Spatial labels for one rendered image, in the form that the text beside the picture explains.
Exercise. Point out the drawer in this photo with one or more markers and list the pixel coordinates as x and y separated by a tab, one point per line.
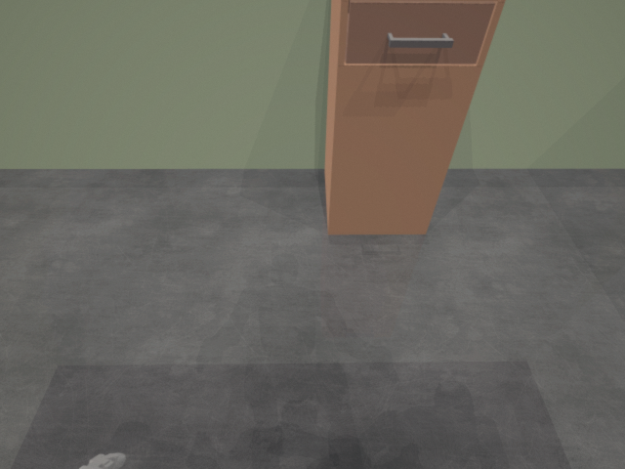
370	21

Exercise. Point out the cabinet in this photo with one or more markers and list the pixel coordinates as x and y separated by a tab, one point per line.
391	131

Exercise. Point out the handle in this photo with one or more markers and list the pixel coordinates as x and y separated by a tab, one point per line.
444	42

